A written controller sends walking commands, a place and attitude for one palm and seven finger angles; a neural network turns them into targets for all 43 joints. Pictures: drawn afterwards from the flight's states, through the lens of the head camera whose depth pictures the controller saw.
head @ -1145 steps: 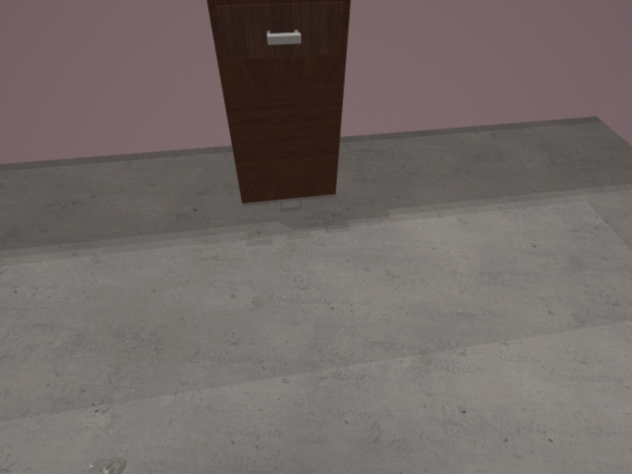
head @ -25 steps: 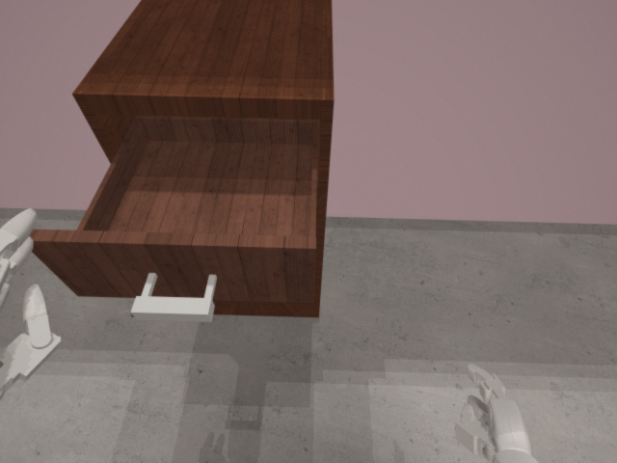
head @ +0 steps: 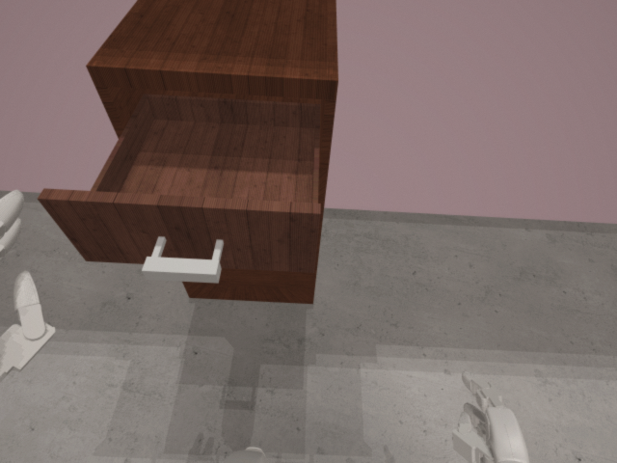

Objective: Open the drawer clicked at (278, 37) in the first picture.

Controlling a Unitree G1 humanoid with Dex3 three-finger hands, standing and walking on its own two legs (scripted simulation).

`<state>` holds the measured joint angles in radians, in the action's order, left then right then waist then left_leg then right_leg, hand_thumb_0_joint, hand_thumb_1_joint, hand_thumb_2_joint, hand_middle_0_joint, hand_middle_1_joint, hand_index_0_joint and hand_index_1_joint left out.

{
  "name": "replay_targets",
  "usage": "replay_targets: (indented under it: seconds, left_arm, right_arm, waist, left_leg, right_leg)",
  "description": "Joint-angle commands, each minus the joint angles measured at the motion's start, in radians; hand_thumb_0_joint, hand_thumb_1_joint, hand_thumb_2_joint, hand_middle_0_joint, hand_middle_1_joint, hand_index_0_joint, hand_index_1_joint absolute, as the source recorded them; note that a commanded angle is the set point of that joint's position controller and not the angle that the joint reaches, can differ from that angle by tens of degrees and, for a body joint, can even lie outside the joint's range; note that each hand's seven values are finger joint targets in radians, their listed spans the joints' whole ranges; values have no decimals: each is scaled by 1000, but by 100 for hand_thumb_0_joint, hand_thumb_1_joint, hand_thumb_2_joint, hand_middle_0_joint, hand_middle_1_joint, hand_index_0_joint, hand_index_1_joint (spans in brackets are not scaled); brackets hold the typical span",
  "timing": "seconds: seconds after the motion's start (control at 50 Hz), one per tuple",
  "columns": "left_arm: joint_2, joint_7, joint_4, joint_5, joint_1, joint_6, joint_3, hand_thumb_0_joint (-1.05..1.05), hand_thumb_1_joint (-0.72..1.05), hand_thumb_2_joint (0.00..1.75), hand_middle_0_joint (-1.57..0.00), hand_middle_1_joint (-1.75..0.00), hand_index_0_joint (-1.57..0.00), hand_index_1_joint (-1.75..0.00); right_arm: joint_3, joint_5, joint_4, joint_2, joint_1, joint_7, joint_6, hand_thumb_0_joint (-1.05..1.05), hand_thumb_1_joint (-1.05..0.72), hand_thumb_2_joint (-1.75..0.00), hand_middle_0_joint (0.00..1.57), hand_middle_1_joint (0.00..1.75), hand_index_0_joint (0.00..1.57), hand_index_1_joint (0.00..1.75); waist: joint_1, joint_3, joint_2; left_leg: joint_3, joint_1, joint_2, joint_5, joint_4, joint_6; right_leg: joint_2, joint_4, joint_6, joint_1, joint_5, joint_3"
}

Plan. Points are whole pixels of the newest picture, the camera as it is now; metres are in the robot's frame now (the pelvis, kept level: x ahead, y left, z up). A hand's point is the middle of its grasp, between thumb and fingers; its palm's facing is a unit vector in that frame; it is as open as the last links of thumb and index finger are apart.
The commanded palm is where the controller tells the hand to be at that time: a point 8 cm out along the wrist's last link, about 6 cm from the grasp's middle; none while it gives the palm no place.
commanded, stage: step back with the hand held close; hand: left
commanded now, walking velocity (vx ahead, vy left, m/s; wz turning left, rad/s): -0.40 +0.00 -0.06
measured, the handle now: (186, 257) +0.39 +0.21 -0.01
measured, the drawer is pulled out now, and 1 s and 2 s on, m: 0.28 0.28 0.28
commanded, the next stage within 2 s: stop stepping back and stand still in 0.34 s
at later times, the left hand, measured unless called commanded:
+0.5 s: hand out of the picture +0.08 +0.22 +0.18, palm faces +0.30 -0.85 -0.44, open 7.4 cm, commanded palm +0.02 +0.26 +0.19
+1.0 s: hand out of the picture -0.01 +0.23 +0.18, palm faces +0.33 -0.81 -0.49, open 7.4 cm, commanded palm -0.07 +0.27 +0.19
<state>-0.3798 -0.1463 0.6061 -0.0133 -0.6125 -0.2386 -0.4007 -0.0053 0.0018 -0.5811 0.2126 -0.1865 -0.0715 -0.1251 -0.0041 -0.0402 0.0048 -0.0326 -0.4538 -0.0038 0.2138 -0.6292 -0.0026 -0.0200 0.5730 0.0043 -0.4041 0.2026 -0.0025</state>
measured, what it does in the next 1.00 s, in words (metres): walks backwards: right foot, then left foot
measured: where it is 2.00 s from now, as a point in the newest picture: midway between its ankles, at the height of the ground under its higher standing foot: outside the picture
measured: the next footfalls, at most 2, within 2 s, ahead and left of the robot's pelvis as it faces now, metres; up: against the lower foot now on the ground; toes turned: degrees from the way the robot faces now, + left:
right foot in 0.48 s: -0.18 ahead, -0.09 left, +0.00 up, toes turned -7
left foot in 0.70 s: -0.12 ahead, +0.09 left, +0.00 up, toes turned +1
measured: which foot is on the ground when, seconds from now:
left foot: down 0.00-0.48, up 0.50-0.68, down 0.70-1.00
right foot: down 0.00-0.12, up 0.14-0.46, down 0.48-1.00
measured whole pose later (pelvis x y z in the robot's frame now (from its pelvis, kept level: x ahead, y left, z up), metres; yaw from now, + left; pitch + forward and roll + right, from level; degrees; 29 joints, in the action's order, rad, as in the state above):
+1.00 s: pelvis -0.21 +0.00 +0.01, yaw -3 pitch +0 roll +0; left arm -0.41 -0.17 0.57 -0.02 -0.65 -0.19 -0.38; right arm 0.04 -0.01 -0.60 0.17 -0.27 -0.07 -0.15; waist -0.03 0.03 0.01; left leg 0.08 -0.33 0.00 0.26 -0.53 0.04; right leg 0.00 0.53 -0.04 -0.24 0.44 0.12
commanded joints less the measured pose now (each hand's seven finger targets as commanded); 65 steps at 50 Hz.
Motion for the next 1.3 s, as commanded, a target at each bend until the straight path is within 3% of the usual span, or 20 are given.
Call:
replay_targets:
  seconds: [0.0,0.06,0.1,0.12,0.2,0.4,0.46,0.48,0.52,0.56,0.64,0.74,0.8,0.92,0.94,0.98,1.0,1.16,1.22,1.28]
  left_arm:
    - [-177,-24,196,-17,-2,-51,-113,0,90,90,-20,-30,-20,-30]
    - [-166,-21,208,-19,-19,-30,-117,0,90,90,-20,-30,-20,-30]
    - [-185,-11,264,-17,-41,-58,-129,0,90,90,-20,-30,-20,-30]
    - [-177,-15,302,-15,-35,-62,-122,0,90,90,-20,-30,-20,-30]
    - [-111,-30,288,-31,-39,-17,-47,0,90,90,-20,-30,-20,-30]
    - [-161,-11,260,-72,24,28,-74,0,90,90,-20,-30,-20,-30]
    - [-282,-13,279,-56,-23,-18,-162,0,90,90,-20,-30,-20,-30]
    - [-297,-31,245,-43,-14,-27,-203,0,90,90,-20,-30,-20,-30]
    - [-184,-14,194,-40,-14,9,-94,0,90,90,-20,-30,-20,-30]
    - [-177,-27,158,-23,-34,21,-100,0,90,90,-20,-30,-20,-30]
    - [-162,-35,170,-18,-11,3,-74,0,90,90,-20,-30,-20,-30]
    - [-196,-35,276,-23,-47,-42,-91,0,90,90,-20,-30,-20,-30]
    - [-176,-38,277,-19,-38,-40,-77,0,90,90,-20,-30,-20,-30]
    - [-147,-39,114,-15,-37,-3,-77,0,90,90,-20,-30,-20,-30]
    - [-153,-34,94,-11,-28,2,-75,0,90,90,-20,-30,-20,-30]
    - [-190,-25,103,-26,1,-1,-109,0,90,90,-20,-30,-20,-30]
    - [-188,-25,177,-31,95,-19,-92,0,90,90,-20,-30,-20,-30]
    - [-136,-38,169,-6,72,-14,-44,0,90,90,-20,-30,-20,-30]
    - [-145,-44,233,-17,83,-26,-56,0,90,90,-20,-30,-20,-30]
    - [-147,-30,209,-21,33,-30,-82,0,90,90,-20,-30,-20,-30]
  right_arm:
    - [-55,4,131,96,95,-6,-31,0,-90,-90,20,30,20,30]
    - [-42,-2,129,104,100,-14,-6,0,-90,-90,20,30,20,30]
    - [-60,-14,154,136,125,-22,-25,0,-90,-90,20,30,20,30]
    - [-62,-48,155,120,93,-21,-49,0,-90,-90,20,30,20,30]
    - [-57,-23,93,107,55,3,-99,0,-90,-90,20,30,20,30]
    - [-24,-25,124,111,158,26,-70,0,-90,-90,20,30,20,30]
    - [-18,-14,125,98,126,35,-32,0,-90,-90,20,30,20,30]
    - [-3,-49,120,109,121,38,-27,0,-90,-90,20,30,20,30]
    - [-17,12,134,87,67,19,-24,0,-90,-90,20,30,20,30]
    - [-6,7,133,83,91,-4,-17,0,-90,-90,20,30,20,30]
    - [-13,-3,116,115,32,-14,-39,0,-90,-90,20,30,20,30]
    - [-29,-15,130,140,2,-12,-78,0,-90,-90,20,30,20,30]
    - [-32,-18,108,131,-4,-5,-107,0,-90,-90,20,30,20,30]
    - [-26,-17,116,135,50,-14,-70,0,-90,-90,20,30,20,30]
    - [-30,-18,121,135,62,-14,-53,0,-90,-90,20,30,20,30]
    - [-34,-20,119,115,50,-5,-27,0,-90,-90,20,30,20,30]
    - [-39,-14,111,116,56,-2,-35,0,-90,-90,20,30,20,30]
    - [-17,-21,94,89,32,-32,-55,0,-90,-90,20,30,20,30]
    - [-31,-16,132,132,33,-40,-72,0,-90,-90,20,30,20,30]
    - [-27,-9,125,116,35,-24,-79,0,-90,-90,20,30,20,30]
  waist:
    - [13,230,188]
    - [-10,167,54]
    - [23,234,-332]
    - [7,243,-335]
    - [15,262,-200]
    - [36,194,-220]
    - [38,174,196]
    - [35,161,102]
    - [-11,201,245]
    - [-9,136,113]
    - [-17,135,36]
    - [-8,204,-234]
    - [-6,130,-194]
    - [-12,36,-183]
    - [-7,29,-95]
    - [-5,37,233]
    - [-5,41,236]
    - [-11,61,19]
    - [-3,65,-200]
    - [2,67,-222]
  left_leg:
    - [31,128,44,198,-221,-10]
    - [-5,157,-7,-21,193,11]
    - [-296,33,-300,-223,422,104]
    - [-373,13,-355,-183,464,132]
    - [-124,407,-282,-709,258,127]
    - [-67,65,-181,129,458,54]
    - [82,124,37,158,-207,-55]
    - [42,26,18,213,-337,-45]
    - [17,-88,20,168,-405,-35]
    - [58,-38,-8,149,-252,-20]
    - [88,173,-4,17,166,20]
    - [-148,380,-176,-530,250,38]
    - [-232,271,-275,-182,357,131]
    - [-95,-64,-191,470,441,74]
    - [-51,-120,-145,464,314,56]
    - [78,-142,-6,235,-237,9]
    - [56,-172,-18,217,-410,-1]
    - [143,195,-35,104,104,19]
    - [-109,258,-193,7,274,90]
    - [-124,154,-221,3,322,95]
  right_leg:
    - [301,-286,-145,28,-187,-228]
    - [147,-133,-50,28,-163,-78]
    - [-46,295,22,130,252,29]
    - [-84,541,8,89,382,-23]
    - [-27,465,23,-129,313,-16]
    - [-44,-99,-35,289,221,72]
    - [380,-465,-189,-17,131,-348]
    - [432,-384,-222,-14,-208,-319]
    - [303,-217,-144,209,-508,-141]
    - [296,-200,-134,198,-583,-103]
    - [255,-186,-82,198,-280,-92]
    - [43,69,1,96,58,77]
    - [34,221,7,41,315,44]
    - [7,-29,-27,320,248,149]
    - [36,-122,-53,355,269,91]
    - [363,-433,-211,190,500,-410]
    - [411,-441,-243,194,407,-449]
    - [247,-307,-135,81,302,-90]
    - [79,-27,-20,65,120,39]
    - [41,41,3,135,154,88]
